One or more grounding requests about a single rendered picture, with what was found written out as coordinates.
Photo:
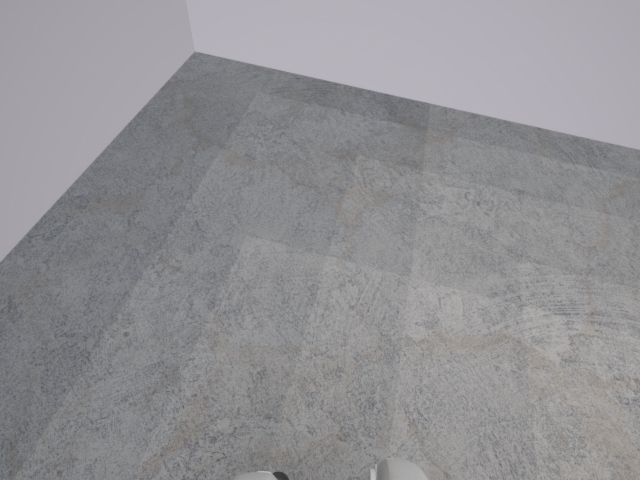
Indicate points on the right robot thigh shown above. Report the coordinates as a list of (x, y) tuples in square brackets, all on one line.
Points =
[(396, 469)]

